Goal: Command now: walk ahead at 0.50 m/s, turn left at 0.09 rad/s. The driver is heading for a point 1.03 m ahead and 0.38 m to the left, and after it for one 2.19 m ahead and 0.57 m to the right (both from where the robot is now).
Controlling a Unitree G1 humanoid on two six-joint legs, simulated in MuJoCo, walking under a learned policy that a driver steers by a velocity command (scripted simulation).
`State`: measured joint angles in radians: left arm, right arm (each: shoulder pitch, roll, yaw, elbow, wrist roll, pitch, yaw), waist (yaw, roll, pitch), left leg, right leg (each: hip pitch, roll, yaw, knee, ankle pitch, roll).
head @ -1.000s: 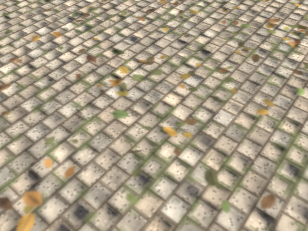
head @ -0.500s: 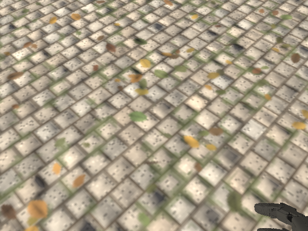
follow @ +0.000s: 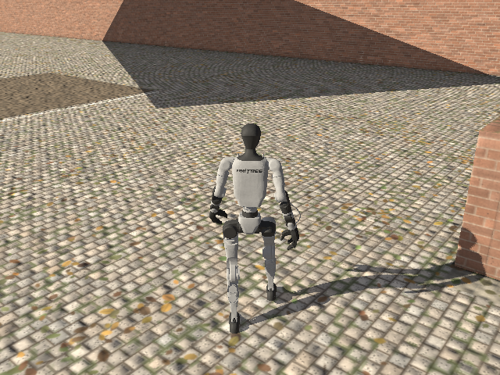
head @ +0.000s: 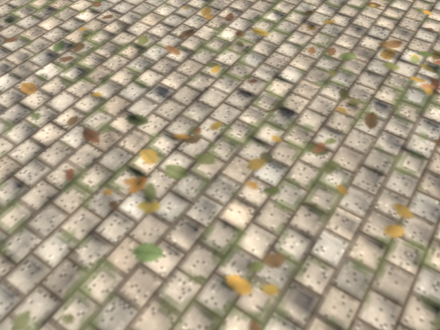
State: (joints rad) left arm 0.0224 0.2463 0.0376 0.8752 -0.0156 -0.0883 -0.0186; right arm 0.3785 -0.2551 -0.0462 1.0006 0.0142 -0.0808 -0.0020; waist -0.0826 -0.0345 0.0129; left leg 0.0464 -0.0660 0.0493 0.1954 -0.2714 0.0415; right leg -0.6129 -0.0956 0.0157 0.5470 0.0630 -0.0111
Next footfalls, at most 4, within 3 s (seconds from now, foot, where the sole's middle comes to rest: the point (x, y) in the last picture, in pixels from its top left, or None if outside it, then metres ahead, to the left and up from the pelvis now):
0.08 right None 0.24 -0.14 -0.78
0.58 left None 0.44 0.12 -0.78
1.08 right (240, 314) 0.53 -0.07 -0.78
1.50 left None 0.40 0.18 -0.78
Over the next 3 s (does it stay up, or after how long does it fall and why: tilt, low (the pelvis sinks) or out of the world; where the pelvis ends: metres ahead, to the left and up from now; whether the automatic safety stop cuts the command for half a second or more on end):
stays up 1.08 0.48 -0.03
